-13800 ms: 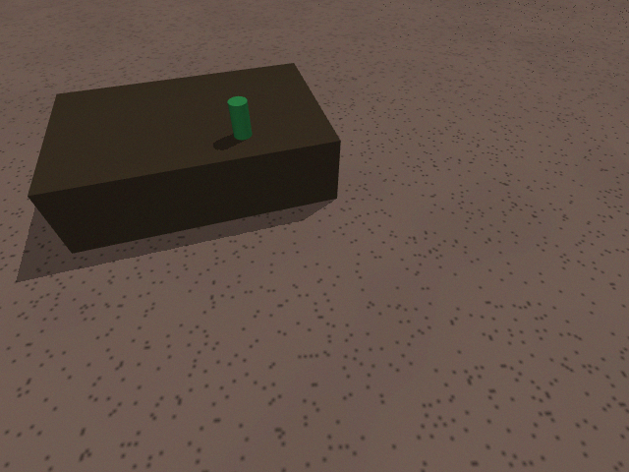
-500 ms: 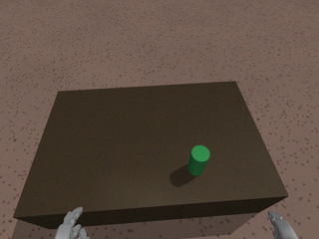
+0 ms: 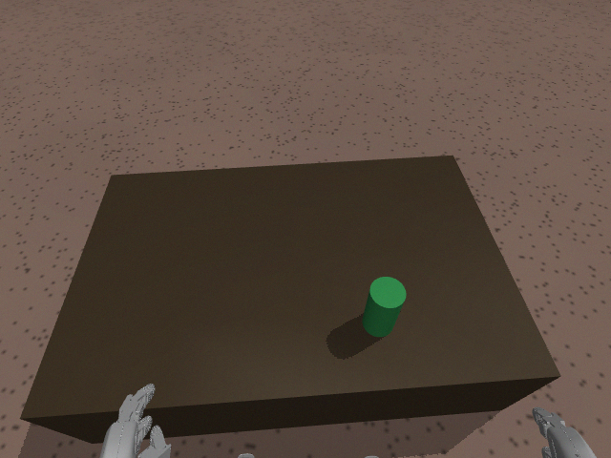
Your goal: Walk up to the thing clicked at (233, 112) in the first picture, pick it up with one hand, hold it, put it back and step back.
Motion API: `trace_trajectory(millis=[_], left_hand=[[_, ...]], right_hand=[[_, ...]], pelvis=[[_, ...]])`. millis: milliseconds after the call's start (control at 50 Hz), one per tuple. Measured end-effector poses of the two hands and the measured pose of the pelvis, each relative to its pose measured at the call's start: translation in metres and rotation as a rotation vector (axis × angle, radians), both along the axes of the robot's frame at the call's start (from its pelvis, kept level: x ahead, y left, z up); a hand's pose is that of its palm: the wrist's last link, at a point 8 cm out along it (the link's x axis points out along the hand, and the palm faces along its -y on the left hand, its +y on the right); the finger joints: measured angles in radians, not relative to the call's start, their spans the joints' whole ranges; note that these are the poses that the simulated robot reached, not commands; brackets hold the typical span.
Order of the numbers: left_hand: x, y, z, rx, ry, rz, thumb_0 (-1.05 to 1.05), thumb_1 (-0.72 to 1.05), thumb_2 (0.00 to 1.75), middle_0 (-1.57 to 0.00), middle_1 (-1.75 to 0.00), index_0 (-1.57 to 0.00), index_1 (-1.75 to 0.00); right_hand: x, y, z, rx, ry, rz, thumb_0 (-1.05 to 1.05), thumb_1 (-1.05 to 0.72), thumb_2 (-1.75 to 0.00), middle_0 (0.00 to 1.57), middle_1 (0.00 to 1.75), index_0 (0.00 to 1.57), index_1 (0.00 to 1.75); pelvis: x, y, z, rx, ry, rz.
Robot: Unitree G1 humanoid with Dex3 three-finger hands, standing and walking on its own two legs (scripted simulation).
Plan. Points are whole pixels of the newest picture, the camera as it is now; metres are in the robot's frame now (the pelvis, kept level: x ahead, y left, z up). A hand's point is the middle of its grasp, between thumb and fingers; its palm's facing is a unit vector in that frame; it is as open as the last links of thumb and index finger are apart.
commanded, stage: go down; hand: right
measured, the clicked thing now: (382, 308) +0.48 -0.16 -0.31
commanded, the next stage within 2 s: approach in 1.74 s
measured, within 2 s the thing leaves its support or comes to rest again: neither
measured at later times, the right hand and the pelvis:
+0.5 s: hand (528, 338) +0.30 -0.31 -0.05, palm faces +0.10 +0.97 -0.20, open 17.4 cm; pelvis -0.03 +0.00 -0.01, yaw +1 degrees
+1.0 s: hand (539, 301) +0.35 -0.34 -0.03, palm faces +0.11 +0.98 -0.15, open 17.3 cm; pelvis -0.03 +0.00 -0.02, yaw +2 degrees
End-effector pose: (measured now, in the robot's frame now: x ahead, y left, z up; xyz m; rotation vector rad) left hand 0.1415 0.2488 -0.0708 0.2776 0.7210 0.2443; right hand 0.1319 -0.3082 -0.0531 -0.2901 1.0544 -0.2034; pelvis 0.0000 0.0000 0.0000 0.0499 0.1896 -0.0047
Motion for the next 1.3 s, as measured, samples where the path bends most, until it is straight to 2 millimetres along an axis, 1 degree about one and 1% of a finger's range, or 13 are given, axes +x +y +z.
trace_trajectory(millis=[60,120,180,240,340,440,540,620,740,880,960,1120,1300], left_hand=[[-0.003,0.001,0.000,0.010,-0.012,-0.005,0.02,0.90,0.90,-0.19,-0.29,-0.18,-0.30],[-0.008,0.003,-0.002,0.024,-0.015,-0.011,0.02,0.90,0.89,-0.20,-0.29,-0.19,-0.30],[-0.015,0.006,-0.005,0.040,-0.004,-0.013,0.02,0.90,0.89,-0.20,-0.29,-0.19,-0.30],[-0.025,0.010,-0.008,0.056,0.021,-0.006,0.02,0.90,0.89,-0.20,-0.30,-0.19,-0.30],[-0.048,0.020,-0.014,0.070,0.075,0.027,0.01,0.91,0.88,-0.20,-0.30,-0.20,-0.30],[-0.076,0.027,-0.022,0.069,0.168,0.062,0.01,0.91,0.89,-0.20,-0.29,-0.19,-0.30],[-0.100,0.029,-0.031,0.057,0.267,0.078,0.01,0.91,0.89,-0.20,-0.29,-0.19,-0.30],[-0.110,0.027,-0.035,0.050,0.323,0.079,0.02,0.91,0.89,-0.20,-0.29,-0.19,-0.30],[-0.109,0.027,-0.037,0.056,0.352,0.060,0.01,0.90,0.90,-0.20,-0.29,-0.19,-0.30],[-0.101,0.030,-0.034,0.075,0.346,0.032,0.01,0.91,0.90,-0.20,-0.30,-0.19,-0.30],[-0.100,0.032,-0.034,0.081,0.357,0.020,0.01,0.91,0.89,-0.20,-0.30,-0.19,-0.30],[-0.112,0.033,-0.043,0.076,0.417,0.011,0.01,0.92,0.89,-0.20,-0.30,-0.20,-0.30],[-0.129,0.026,-0.051,0.052,0.478,0.018,0.01,0.92,0.89,-0.20,-0.30,-0.20,-0.30]], right_hand=[[0.003,-0.004,0.002,-0.005,-0.029,-0.002,0.00,0.49,-0.01,0.07,0.05,0.07,0.04],[0.016,-0.010,0.005,-0.012,-0.081,-0.009,0.00,0.49,-0.01,0.07,0.05,0.07,0.04],[0.037,-0.019,0.009,-0.004,-0.154,-0.021,-0.01,0.50,-0.01,0.07,0.05,0.07,0.04],[0.065,-0.029,0.016,0.007,-0.227,-0.018,-0.01,0.51,-0.01,0.07,0.05,0.07,0.04],[0.110,-0.041,0.026,0.045,-0.293,0.000,-0.01,0.52,-0.01,0.07,0.04,0.07,0.04],[0.137,-0.047,0.031,0.091,-0.336,0.020,-0.01,0.51,-0.01,0.07,0.04,0.07,0.04],[0.149,-0.056,0.029,0.108,-0.381,0.025,-0.01,0.52,-0.01,0.07,0.05,0.06,0.04],[0.152,-0.062,0.026,0.114,-0.414,0.031,-0.01,0.53,-0.02,0.06,0.05,0.06,0.04],[0.160,-0.066,0.027,0.127,-0.482,0.042,-0.01,0.54,-0.03,0.06,0.05,0.06,0.04],[0.181,-0.076,0.039,0.121,-0.568,0.054,-0.01,0.53,-0.02,0.06,0.05,0.06,0.04],[0.190,-0.080,0.039,0.135,-0.576,0.055,-0.01,0.51,-0.02,0.07,0.04,0.06,0.04],[0.207,-0.085,0.039,0.144,-0.634,0.059,-0.01,0.48,-0.02,0.07,0.04,0.07,0.04],[0.222,-0.090,0.041,0.151,-0.685,0.065,-0.01,0.46,-0.02,0.08,0.04,0.07,0.04]], pelvis=[[-0.004,0.001,-0.002,0.000,0.000,-0.003],[-0.010,0.002,-0.004,-0.001,-0.001,-0.005],[-0.017,0.004,-0.007,0.000,0.002,-0.007],[-0.022,0.005,-0.008,0.000,0.007,-0.006],[-0.027,0.004,-0.010,0.000,0.028,0.004],[-0.026,0.001,-0.010,-0.004,0.049,0.019],[-0.025,0.000,-0.013,-0.010,0.074,0.029],[-0.024,0.000,-0.015,-0.012,0.088,0.032],[-0.024,-0.001,-0.017,-0.010,0.100,0.029],[-0.028,0.000,-0.020,-0.006,0.113,0.027],[-0.029,-0.001,-0.022,-0.004,0.129,0.028],[-0.030,-0.001,-0.030,-0.003,0.162,0.033],[-0.033,-0.003,-0.037,0.003,0.182,0.039]])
